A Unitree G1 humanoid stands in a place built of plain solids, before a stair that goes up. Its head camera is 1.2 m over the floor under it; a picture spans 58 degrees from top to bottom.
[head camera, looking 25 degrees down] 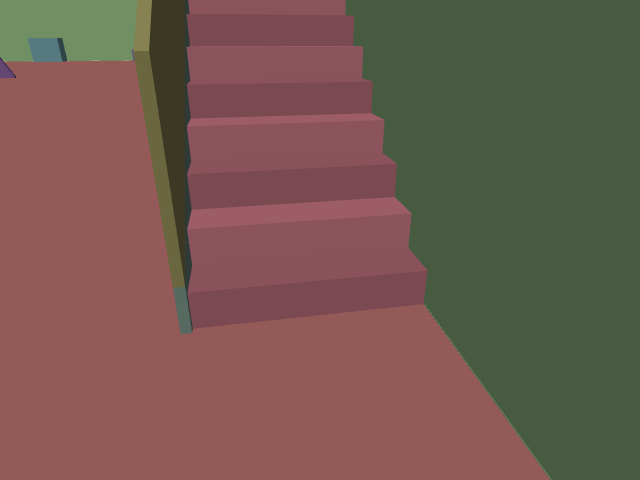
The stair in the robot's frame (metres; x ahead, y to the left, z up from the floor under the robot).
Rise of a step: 0.19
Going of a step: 0.26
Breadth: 1.12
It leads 10 degrees to the left of straight ahead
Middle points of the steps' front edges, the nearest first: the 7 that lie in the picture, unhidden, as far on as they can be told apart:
1.72 0.03 0.19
1.97 0.08 0.38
2.23 0.13 0.58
2.48 0.17 0.77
2.74 0.22 0.96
2.99 0.27 1.15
3.25 0.31 1.34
